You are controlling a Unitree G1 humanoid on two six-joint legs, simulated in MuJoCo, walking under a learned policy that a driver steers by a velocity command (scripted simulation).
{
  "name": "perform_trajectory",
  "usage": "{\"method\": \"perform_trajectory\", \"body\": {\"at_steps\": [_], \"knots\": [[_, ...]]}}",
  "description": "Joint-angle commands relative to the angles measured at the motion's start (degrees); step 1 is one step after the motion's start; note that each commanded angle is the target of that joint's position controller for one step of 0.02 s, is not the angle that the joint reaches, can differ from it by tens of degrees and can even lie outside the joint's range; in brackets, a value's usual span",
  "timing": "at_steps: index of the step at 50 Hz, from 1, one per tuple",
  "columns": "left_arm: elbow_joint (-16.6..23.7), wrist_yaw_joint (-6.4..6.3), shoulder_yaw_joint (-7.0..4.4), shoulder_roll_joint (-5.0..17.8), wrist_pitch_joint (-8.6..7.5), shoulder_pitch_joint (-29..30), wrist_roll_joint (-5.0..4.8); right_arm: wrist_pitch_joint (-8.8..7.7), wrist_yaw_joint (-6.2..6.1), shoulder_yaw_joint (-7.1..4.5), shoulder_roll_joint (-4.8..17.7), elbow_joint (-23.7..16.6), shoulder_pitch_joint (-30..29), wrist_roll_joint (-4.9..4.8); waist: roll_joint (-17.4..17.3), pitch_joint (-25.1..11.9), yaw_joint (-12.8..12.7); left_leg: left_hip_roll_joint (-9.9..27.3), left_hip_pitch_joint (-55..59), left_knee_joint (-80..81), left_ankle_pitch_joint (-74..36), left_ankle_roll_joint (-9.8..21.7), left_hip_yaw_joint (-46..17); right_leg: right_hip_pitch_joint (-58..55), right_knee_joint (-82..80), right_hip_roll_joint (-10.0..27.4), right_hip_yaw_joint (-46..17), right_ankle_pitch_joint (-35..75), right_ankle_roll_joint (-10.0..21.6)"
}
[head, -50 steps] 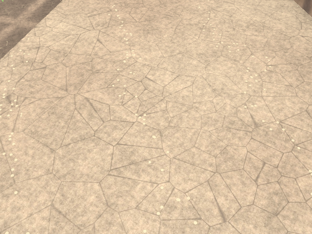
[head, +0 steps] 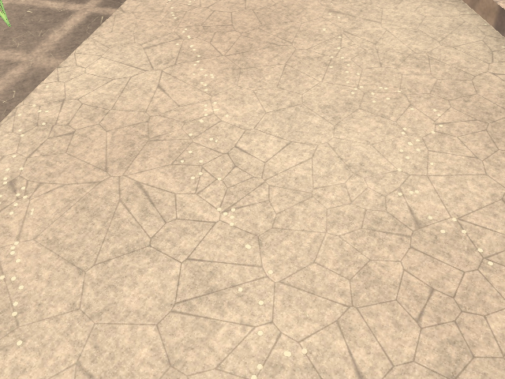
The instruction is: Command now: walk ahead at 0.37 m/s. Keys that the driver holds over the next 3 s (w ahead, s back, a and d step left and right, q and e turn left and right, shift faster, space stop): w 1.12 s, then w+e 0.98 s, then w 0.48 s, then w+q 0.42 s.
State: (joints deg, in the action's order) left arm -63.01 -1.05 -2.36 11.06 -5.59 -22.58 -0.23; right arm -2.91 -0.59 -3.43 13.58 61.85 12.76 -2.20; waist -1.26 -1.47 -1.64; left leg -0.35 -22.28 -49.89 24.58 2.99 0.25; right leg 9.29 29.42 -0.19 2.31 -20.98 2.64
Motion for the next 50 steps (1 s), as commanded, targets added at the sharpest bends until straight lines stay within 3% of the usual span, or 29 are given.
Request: {"method": "perform_trajectory", "body": {"at_steps": [1, 4, 8, 12, 14, 15, 16, 17, 18, 19, 20, 21, 22, 24, 25, 27, 31, 34, 38, 41, 42, 43, 44, 45, 46, 47, 48, 49, 50], "knots": [[0.4, 0.69, -1.10, 7.8, -1.35, -7.4, -0.16, -3.22, 0.84, -0.57, 4.5, -6.0, -9.1, 0.03, 6.8, 8.6, -1.4, 4.6, -33.4, -13.2, -5.0, 1.3, -2.5, -17.5, -20.1, 19.2, -28.1, -3.3, 10.0], [1.5, 0.77, -0.04, 5.0, -0.45, -6.6, 0.36, -3.26, 1.45, -0.70, 3.7, -6.7, -11.8, 0.79, 6.7, 7.8, -1.2, 6.0, -28.3, -6.4, -13.1, 0.0, -0.3, -14.4, -21.5, 14.6, -15.7, 14.7, 7.2], [2.3, -0.18, -0.40, 7.7, 0.30, -8.2, 0.53, -2.76, 2.28, 1.01, 0.2, -10.4, -20.7, 0.71, 7.1, 9.3, -3.1, 2.9, -17.6, 9.5, -22.4, -1.5, 3.8, -6.1, -23.4, 11.0, -7.5, 20.1, 6.5], [1.7, -0.26, -1.28, 9.5, 0.18, -9.7, -0.55, -2.62, 3.17, 1.22, 2.5, -13.2, -24.5, 0.13, 8.6, 10.8, -2.5, 2.2, -12.9, 17.0, -23.7, 0.2, 3.6, -8.5, -23.5, 13.9, -6.5, 23.5, 6.5], [2.0, -0.24, -1.76, 10.3, 0.52, -8.3, -0.65, -2.90, 3.45, 0.40, 4.9, -13.6, -22.1, 0.25, 9.2, 8.3, 0.1, 0.9, -8.2, 19.0, -21.7, 2.1, 3.9, -12.4, -18.6, 15.2, -5.3, 37.3, 5.3], [2.3, -0.29, -2.04, 11.0, 0.82, -7.4, -0.62, -2.98, 3.37, -0.47, 6.6, -12.9, -18.2, 0.38, 10.3, 4.9, 2.7, -0.8, -2.1, 18.7, -20.7, 3.2, 5.0, -13.5, -13.3, 15.2, -4.2, 49.5, 4.5], [2.7, -0.35, -1.98, 10.7, 1.23, -6.3, -0.42, -2.87, 3.05, -1.83, 8.7, -10.3, -9.1, 0.23, 10.5, -0.5, 7.2, -2.5, 9.0, 18.8, -20.7, 4.7, 6.0, -12.0, -3.6, 13.6, -2.3, 58.1, 3.2], [3.7, -0.26, -1.77, 10.6, 1.33, -5.0, 0.05, -2.52, 2.47, -3.17, 11.2, -7.5, 1.2, 0.10, 9.8, -6.5, 11.9, 0.8, 25.0, 17.5, -20.5, 6.7, 2.1, -2.7, 9.3, 11.5, -1.4, 53.8, 1.4], [5.2, 0.48, -0.11, 4.4, 0.57, -9.7, 0.66, -2.07, 1.79, -4.51, 17.1, -6.0, 10.8, 1.78, -3.5, -17.4, 10.9, 17.2, 48.3, 19.1, -11.4, 14.6, -22.6, 18.7, 33.0, 3.4, -0.1, 26.8, -2.0], [4.5, 0.98, 0.81, 1.2, -1.11, -10.4, -0.68, -1.72, 1.97, -3.37, 14.7, -5.0, 12.1, 1.81, -12.5, -24.6, 9.6, 24.6, 50.7, 32.6, -2.4, 18.8, -45.2, 26.9, 47.8, -3.0, -7.7, -9.8, -2.4], [6.4, 1.10, -0.73, 6.2, -2.32, -4.3, -2.42, -2.12, 2.22, -2.20, 11.0, -5.6, 5.8, 1.18, -9.8, -14.3, 8.9, 21.4, 42.4, 34.9, 0.1, 15.3, -38.9, 33.0, 52.7, 0.8, -10.1, -8.0, -0.8], [8.1, 0.86, -1.16, 8.1, -2.83, 0.9, -3.09, -2.51, 2.23, -1.33, 8.0, -7.1, 0.2, 1.13, -5.9, -6.9, 7.2, 19.6, 32.3, 35.6, -3.8, 13.1, -29.4, 33.9, 51.9, 4.0, -7.9, -3.3, 0.4], [8.4, 0.27, -1.57, 8.2, -2.65, 2.9, -2.48, -3.10, 2.63, -0.60, 5.9, -7.7, -4.1, 1.72, -0.9, -2.5, 4.8, 17.4, 22.1, 37.4, -10.2, 11.7, -22.5, 30.8, 48.2, 6.7, -6.7, 1.4, 0.7], [8.2, -0.37, -2.16, 6.1, -0.87, 0.6, -1.29, -3.70, 3.03, 0.14, 3.6, -7.2, -6.6, 2.69, -2.5, -0.1, 0.7, 13.6, 11.3, 40.3, -14.1, 10.1, -14.6, 23.5, 42.7, 9.4, -7.1, 5.2, 1.1], [8.2, -0.50, -2.11, 4.8, -0.12, -0.1, -1.30, -3.77, 2.93, 0.15, 3.7, -6.7, -5.8, 2.53, -3.0, 0.8, 0.0, 13.0, 8.9, 41.8, -14.5, 10.4, -12.8, 22.6, 40.8, 9.8, -6.8, 5.2, 1.0], [9.8, -0.63, -2.33, 5.1, 0.67, 2.8, -1.03, -3.90, 2.18, -0.01, 5.5, -5.6, -3.7, 2.45, -2.8, 3.4, -0.5, 12.7, 6.3, 44.2, -16.3, 11.2, -10.1, 25.1, 36.4, 10.4, -6.0, 7.8, 0.0], [13.5, -0.01, -2.43, 6.0, 0.35, 12.9, -0.04, -3.49, 0.52, -0.27, 7.6, -4.9, 1.0, 2.34, -1.0, 5.3, 1.5, 11.8, 9.6, 44.9, -21.7, 10.5, -6.5, 31.2, 21.2, 10.2, -4.9, 21.1, -2.0], [15.3, 0.96, -1.60, 4.8, -0.07, 20.2, -0.44, -3.24, 0.11, -0.37, 8.6, -4.4, 4.8, 1.70, -0.8, 5.7, 3.9, 10.3, 11.3, 44.8, -23.2, 8.9, -3.2, 27.7, 9.7, 7.4, -2.0, 27.7, -2.1], [17.9, 2.47, -1.03, 5.4, -0.34, 26.7, -1.02, -2.23, -0.03, -0.76, 9.4, -2.7, 10.1, 1.06, -0.8, 7.0, 6.0, 13.5, 20.7, 41.4, -23.3, 8.3, -3.6, 29.5, 2.8, 6.0, -2.1, 25.1, -1.3], [18.7, 3.30, -1.53, 7.5, -0.73, 25.4, -1.15, -1.17, -0.18, -1.38, 10.4, -2.5, 10.2, 1.07, -2.3, 5.4, 3.7, 15.8, 26.3, 36.1, -32.3, 6.9, -4.1, 25.7, 0.1, 4.3, -1.5, 18.2, 0.9], [17.9, 3.33, -2.27, 9.1, -0.86, 21.3, -1.09, -0.85, -0.17, -1.51, 10.9, -2.9, 8.9, 1.15, -3.3, 2.7, 1.1, 15.1, 26.7, 31.1, -42.5, 6.0, -3.0, 19.4, -0.5, 2.4, 0.1, 16.6, 2.0], [15.2, 3.11, -3.70, 11.6, -0.88, 12.2, -0.99, -0.48, -0.13, -1.13, 9.9, -3.3, 8.0, 1.36, -3.0, -2.7, -3.4, 12.3, 24.5, 20.4, -50.2, 4.6, -0.7, 7.3, -1.1, 0.5, 1.6, 17.0, 3.7], [12.6, 2.60, -5.07, 15.9, -0.81, 0.7, -0.35, -0.45, -0.11, -0.14, 7.8, -4.7, 8.4, 2.22, 1.2, -11.6, -7.1, 9.0, 13.4, 3.1, -40.1, 2.5, 2.0, -11.3, 1.3, 8.4, -7.3, 18.3, 7.2], [10.6, 2.79, -6.20, 21.0, -0.50, -4.7, -0.02, -1.77, 0.65, 2.19, -0.3, -5.1, 16.0, 2.24, 16.8, -20.5, -3.6, -2.2, -10.6, -19.2, -6.6, -1.5, 2.1, -33.0, -5.0, 22.3, -36.1, 6.1, 17.1], [11.1, 2.79, -4.50, 15.2, -0.45, -4.6, -0.16, -3.42, 0.97, 1.17, 4.4, -4.4, 13.0, 0.94, 14.1, -22.0, -5.2, -1.7, -17.5, -26.8, 7.1, -0.6, -6.9, -33.8, -11.8, 22.9, -45.1, 1.7, 16.4], [11.9, 2.55, -3.58, 12.7, -0.63, 1.0, -0.37, -4.38, 1.12, 0.07, 8.4, -6.5, 7.0, -0.51, 11.6, -12.7, -4.5, 1.5, -22.3, -28.9, 3.7, 0.5, -6.5, -26.6, -12.2, 21.0, -36.0, 3.8, 13.2], [13.3, 2.40, -2.94, 11.0, -0.69, 6.2, -0.09, -4.70, 0.77, 0.09, 8.5, -7.4, 3.3, -0.56, 6.6, -7.7, -2.9, 4.8, -20.9, -26.8, -1.6, 0.8, -4.9, -17.6, -13.3, 19.0, -28.2, 10.0, 11.9], [13.6, 2.58, -2.43, 9.3, -0.81, 9.5, 0.43, -4.41, 0.37, -0.28, 8.0, -7.5, 1.5, 0.36, 3.7, -3.7, -1.1, 6.8, -18.4, -22.7, -5.2, 0.7, -4.2, -9.3, -15.2, 16.9, -22.6, 15.2, 11.1], [13.5, 2.75, -1.99, 7.9, -1.09, 11.0, 0.96, -3.56, 0.19, -0.56, 7.2, -7.3, 2.7, 0.82, 4.9, -2.6, 1.2, 8.5, -14.3, -19.7, -7.5, 0.8, -4.8, -4.3, -16.8, 15.1, -18.8, 17.5, 10.2]]}}
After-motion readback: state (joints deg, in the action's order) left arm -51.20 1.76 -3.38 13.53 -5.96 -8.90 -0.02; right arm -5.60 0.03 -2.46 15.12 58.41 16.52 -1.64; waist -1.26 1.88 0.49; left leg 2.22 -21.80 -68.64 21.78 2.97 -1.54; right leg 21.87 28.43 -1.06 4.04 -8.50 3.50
